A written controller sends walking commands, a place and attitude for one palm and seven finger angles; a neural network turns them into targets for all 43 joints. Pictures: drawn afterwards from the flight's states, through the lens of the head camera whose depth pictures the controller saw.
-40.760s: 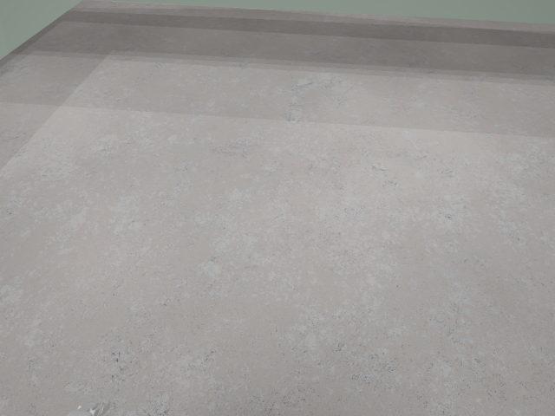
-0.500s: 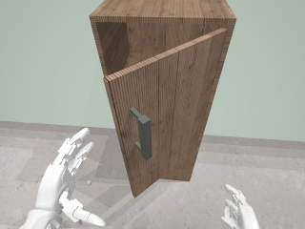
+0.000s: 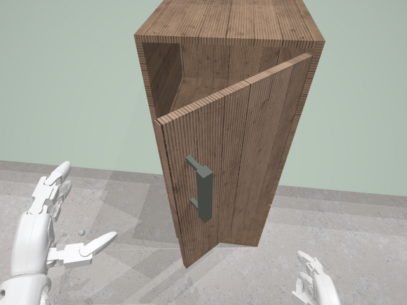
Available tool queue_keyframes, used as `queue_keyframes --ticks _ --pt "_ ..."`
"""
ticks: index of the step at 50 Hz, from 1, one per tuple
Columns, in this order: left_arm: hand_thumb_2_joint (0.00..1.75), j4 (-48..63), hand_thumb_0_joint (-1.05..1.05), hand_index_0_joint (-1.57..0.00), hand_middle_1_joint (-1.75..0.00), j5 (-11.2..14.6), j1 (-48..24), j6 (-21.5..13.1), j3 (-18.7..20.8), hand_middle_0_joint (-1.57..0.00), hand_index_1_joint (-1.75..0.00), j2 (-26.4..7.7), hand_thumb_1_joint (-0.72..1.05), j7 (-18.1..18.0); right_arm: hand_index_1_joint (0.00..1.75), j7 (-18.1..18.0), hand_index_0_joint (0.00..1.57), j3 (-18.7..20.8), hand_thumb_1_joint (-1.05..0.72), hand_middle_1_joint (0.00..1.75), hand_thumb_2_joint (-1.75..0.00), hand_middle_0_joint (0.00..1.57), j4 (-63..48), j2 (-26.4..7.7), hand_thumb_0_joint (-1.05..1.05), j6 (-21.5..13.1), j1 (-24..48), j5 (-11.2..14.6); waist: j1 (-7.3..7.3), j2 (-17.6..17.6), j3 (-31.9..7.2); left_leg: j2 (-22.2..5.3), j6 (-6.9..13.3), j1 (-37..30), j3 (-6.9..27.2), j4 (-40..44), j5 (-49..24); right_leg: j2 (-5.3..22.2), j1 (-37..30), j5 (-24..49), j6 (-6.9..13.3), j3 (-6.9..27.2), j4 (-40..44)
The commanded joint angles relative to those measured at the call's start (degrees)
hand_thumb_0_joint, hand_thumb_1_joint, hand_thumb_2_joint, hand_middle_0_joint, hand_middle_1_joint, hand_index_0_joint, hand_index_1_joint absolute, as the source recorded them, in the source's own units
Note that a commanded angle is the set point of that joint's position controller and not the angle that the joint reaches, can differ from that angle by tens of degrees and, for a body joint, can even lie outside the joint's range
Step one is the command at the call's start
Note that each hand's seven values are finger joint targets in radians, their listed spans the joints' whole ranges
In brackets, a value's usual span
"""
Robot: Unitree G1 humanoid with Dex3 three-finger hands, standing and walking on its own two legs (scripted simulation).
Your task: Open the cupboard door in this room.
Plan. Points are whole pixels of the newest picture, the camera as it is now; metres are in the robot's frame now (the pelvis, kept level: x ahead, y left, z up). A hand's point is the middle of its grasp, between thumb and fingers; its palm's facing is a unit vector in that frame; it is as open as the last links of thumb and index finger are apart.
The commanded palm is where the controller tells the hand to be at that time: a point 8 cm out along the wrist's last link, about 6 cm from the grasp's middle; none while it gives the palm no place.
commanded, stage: draw the hand back to the body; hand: left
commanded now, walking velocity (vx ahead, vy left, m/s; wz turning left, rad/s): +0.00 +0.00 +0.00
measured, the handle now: (198, 190) +0.32 +0.06 +0.08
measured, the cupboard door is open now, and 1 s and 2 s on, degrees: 45 45 45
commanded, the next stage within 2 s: step back with the hand held close in 0.68 s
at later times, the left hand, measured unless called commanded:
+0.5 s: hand (56, 215) +0.19 +0.25 +0.15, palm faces +0.46 -0.80 -0.38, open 7.7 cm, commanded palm +0.14 +0.29 +0.17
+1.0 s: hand (54, 218) +0.19 +0.25 +0.15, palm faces +0.40 -0.79 -0.47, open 7.5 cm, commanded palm +0.13 +0.29 +0.18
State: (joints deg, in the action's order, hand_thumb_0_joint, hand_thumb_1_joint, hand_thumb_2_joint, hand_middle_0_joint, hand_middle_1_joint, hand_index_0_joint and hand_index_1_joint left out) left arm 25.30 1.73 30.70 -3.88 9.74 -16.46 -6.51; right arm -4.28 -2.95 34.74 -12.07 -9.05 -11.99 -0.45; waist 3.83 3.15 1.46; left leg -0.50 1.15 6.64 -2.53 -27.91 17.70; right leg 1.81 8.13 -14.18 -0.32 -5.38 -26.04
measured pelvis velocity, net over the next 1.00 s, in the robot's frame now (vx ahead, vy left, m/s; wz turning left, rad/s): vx -0.02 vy -0.01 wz -0.03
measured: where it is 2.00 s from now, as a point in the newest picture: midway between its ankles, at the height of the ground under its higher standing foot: outside the picture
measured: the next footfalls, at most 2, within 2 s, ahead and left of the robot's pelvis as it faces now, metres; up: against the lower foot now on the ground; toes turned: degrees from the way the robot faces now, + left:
right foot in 1.86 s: -0.22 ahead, -0.10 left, +0.00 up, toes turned -4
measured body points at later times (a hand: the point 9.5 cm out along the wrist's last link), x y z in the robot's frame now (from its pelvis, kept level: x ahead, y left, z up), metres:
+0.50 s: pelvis +0.00 -0.01 +0.01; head -0.01 -0.03 +0.45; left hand +0.16 +0.29 +0.17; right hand +0.19 -0.23 -0.08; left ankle -0.02 +0.10 -0.74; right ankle +0.00 -0.12 -0.74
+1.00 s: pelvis -0.02 -0.01 +0.00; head -0.01 -0.02 +0.45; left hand +0.16 +0.29 +0.18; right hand +0.17 -0.25 -0.08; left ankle -0.02 +0.10 -0.74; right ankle +0.00 -0.12 -0.74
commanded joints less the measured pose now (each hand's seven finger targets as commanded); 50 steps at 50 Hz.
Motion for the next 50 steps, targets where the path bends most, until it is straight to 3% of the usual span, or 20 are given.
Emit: queue_keyframes --ticks 1,8,11,15,18,20,27,30,32,38,39,40,41,42,43,44,47,50 --pt "0.69 12.46 0.00 -0.18 -0.30 0.07 -5.63 -4.19 7.91 -0.18 -0.30 -8.39 0.41 -1.33 0.30 -0.43 0.20 2.75 -0.90 0.30 -0.90 0.20 -9.13 -6.21 0.00 -2.45 7.41 -0.17 -0.01 -0.34 -4.24 -1.20 -0.81 1.56 2.85 7.02 -17.00 -1.18 -5.16 10.58 1.67 2.32 4.13" --pt "0.80 11.45 0.00 -0.19 -0.30 0.59 -6.52 -4.38 12.66 -0.19 -0.30 -10.99 0.65 -1.58 0.30 -0.16 0.20 3.39 -0.90 0.30 -0.90 0.20 -8.19 -6.40 0.00 -1.47 7.85 -0.15 0.51 0.70 -5.03 -1.22 -1.02 0.19 2.34 7.54 -20.30 -1.15 -7.02 13.56 1.62 2.71 4.89" --pt "0.84 10.16 0.00 -0.19 -0.30 0.90 -8.28 -4.41 14.11 -0.19 -0.30 -11.60 0.76 -1.58 0.30 -0.10 0.20 3.60 -0.90 0.30 -0.90 0.20 -7.82 -6.42 0.00 -0.85 8.11 0.03 0.28 -0.37 -3.52 -1.23 -0.88 0.17 1.99 7.84 -18.31 -1.35 -6.05 12.47 1.53 2.84 5.86" --pt "0.90 9.34 0.00 -0.20 -0.30 1.21 -10.00 -4.88 16.80 -0.20 -0.30 -13.37 0.90 -1.93 0.30 -0.31 0.20 3.83 -0.90 0.30 -0.90 0.20 -7.17 -6.43 0.00 -0.84 8.39 0.06 0.58 1.59 -3.78 -1.08 -0.78 -0.41 1.77 8.09 -18.43 -1.12 -6.45 12.79 1.60 3.07 6.24" --pt "0.90 8.18 0.00 -0.20 -0.30 1.24 -9.10 -4.70 13.90 -0.20 -0.30 -10.75 0.90 -1.43 0.30 -0.06 0.20 4.02 -0.90 0.30 -0.90 0.20 -7.18 -6.65 0.00 -0.84 8.53 0.15 0.14 0.86 -2.99 -1.26 -0.62 -0.91 1.80 8.36 -18.63 -1.12 -5.81 12.50 1.37 2.96 6.58" --pt "0.90 8.30 0.00 -0.20 -0.30 1.18 -8.88 -4.83 14.22 -0.20 -0.30 -11.20 0.90 -1.45 0.30 0.10 0.20 4.19 -0.90 0.30 -0.90 0.20 -7.13 -6.86 0.00 -0.86 8.46 0.12 0.27 -0.55 -3.41 -1.17 -0.46 -0.88 1.82 8.39 -18.36 -1.29 -6.07 12.47 1.31 2.96 6.67" --pt "0.90 9.12 0.00 -0.20 -0.30 1.14 -9.48 -5.25 15.78 -0.20 -0.30 -13.06 0.90 -1.63 0.30 -0.22 0.20 4.28 -0.90 0.30 -0.90 0.20 -6.86 -6.69 0.00 -0.99 8.76 0.08 0.47 0.46 -3.76 -0.80 -0.44 -0.85 1.59 8.27 -17.03 -1.15 -6.57 12.31 1.51 3.42 7.31" --pt "0.90 9.49 0.00 -0.20 -0.30 1.21 -9.29 -5.43 15.91 -0.20 -0.30 -12.90 0.90 -1.64 0.30 -0.21 0.20 4.26 -0.90 0.30 -0.90 0.20 -6.76 -6.32 0.00 -1.21 8.88 0.06 0.55 1.50 -4.36 -0.79 -0.32 -1.49 1.17 8.21 -16.86 -1.08 -6.39 12.43 1.38 3.72 7.48" --pt "0.90 8.11 0.00 -0.20 -0.30 1.20 -9.30 -5.36 15.69 -0.20 -0.30 -12.77 0.90 -1.60 0.30 -0.26 0.20 4.27 -0.90 0.30 -0.90 0.20 -6.61 -6.46 0.00 -1.26 9.01 0.14 0.36 0.07 -2.45 -0.82 -0.30 -0.87 1.30 8.40 -15.54 -1.20 -5.57 11.20 1.38 3.61 8.13" --pt "0.90 7.84 0.00 -0.20 -0.30 1.30 -9.32 -5.60 15.06 -0.20 -0.30 -12.04 0.90 -1.40 0.30 -0.14 0.20 4.32 -0.90 0.30 -0.90 0.20 -6.57 -6.36 0.00 -1.31 9.15 0.13 0.28 -0.85 -2.82 -0.77 -0.07 -1.14 1.26 8.58 -14.73 -1.15 -5.67 10.37 1.18 3.79 8.47" --pt "0.90 7.86 0.00 -0.20 -0.30 1.30 -9.43 -5.60 15.12 -0.20 -0.30 -12.07 0.90 -1.36 0.30 -0.11 0.20 4.31 -0.90 0.30 -0.90 0.20 -6.57 -6.33 0.00 -1.32 9.29 0.16 0.39 0.32 -2.84 -0.71 -0.07 -1.12 1.24 8.66 -14.25 -1.13 -5.57 9.81 1.21 3.92 8.58" --pt "0.90 12.10 0.00 -0.20 -0.30 1.25 -14.42 -6.19 17.07 -0.20 -0.30 -14.98 0.90 -1.77 0.30 -0.22 0.20 4.30 -0.90 0.30 -0.90 0.20 -6.60 -6.45 0.00 -1.61 9.60 0.18 0.35 2.45 -5.08 -0.47 -0.03 -2.02 1.30 8.23 -14.71 -0.99 -6.32 10.66 1.33 4.29 8.46" --pt "0.90 11.82 0.00 -0.20 -0.30 1.40 -16.29 -8.11 23.60 -0.20 -0.30 -20.58 0.90 -1.84 0.30 -0.25 0.20 3.99 -0.90 0.30 -0.90 0.20 -8.58 -7.37 0.00 -0.32 7.46 0.84 -2.45 -1.42 1.08 -1.70 0.80 2.59 1.68 6.58 -10.34 1.61 0.96 12.90 1.14 9.02 11.38" --pt "0.90 9.45 0.00 -0.20 -0.30 1.02 -14.95 -8.76 23.05 -0.20 -0.30 -19.89 0.90 -1.46 0.30 -0.31 0.20 4.00 -0.90 0.30 -0.90 0.20 -7.74 -6.69 0.00 0.59 7.31 0.82 -2.40 -1.77 0.66 -1.42 0.80 3.08 2.50 5.80 -8.95 2.94 1.03 12.95 1.37 9.10 11.79" --pt "0.90 5.82 0.00 -0.20 -0.30 1.05 -8.08 -8.31 19.78 -0.20 -0.30 -15.36 0.90 -0.85 0.30 -0.26 0.20 4.27 -0.90 0.30 -0.90 0.20 -7.81 -6.67 0.00 1.35 7.66 0.53 -2.61 -4.31 -0.45 -1.62 0.77 2.25 2.10 4.88 -10.27 3.36 1.60 14.17 1.30 8.71 11.34" --pt "0.90 5.93 0.00 -0.20 -0.30 0.93 -5.19 -8.10 17.87 -0.20 -0.30 -13.43 0.90 -0.46 0.30 -0.05 0.20 4.54 -0.90 0.30 -0.90 0.20 -8.46 -7.18 0.00 1.99 7.69 0.46 -2.75 -3.87 -2.45 -1.83 0.72 1.71 1.67 4.40 -12.22 3.46 1.29 16.31 1.16 8.15 10.21" --pt "0.90 8.77 0.00 -0.20 -0.30 0.88 -2.37 -8.11 17.47 -0.20 -0.30 -13.50 0.90 -0.65 0.30 -0.17 0.20 5.03 -0.90 0.30 -0.90 0.20 -9.35 -7.89 0.00 3.19 7.80 0.45 -2.83 -0.14 -7.35 -2.88 0.38 1.94 1.80 4.47 -18.19 3.59 -1.34 22.49 0.87 6.74 6.28" --pt "0.90 11.12 0.00 -0.20 -0.30 0.86 -0.49 -7.80 19.22 -0.20 -0.30 -15.31 0.90 -1.26 0.30 -0.30 0.20 5.69 -0.90 0.30 -0.90 0.20 -10.81 -7.80 0.00 4.42 7.49 0.83 -2.88 -2.37 -10.11 -3.82 0.22 3.04 1.64 3.80 -20.70 3.30 -1.85 25.05 0.39 6.79 3.65"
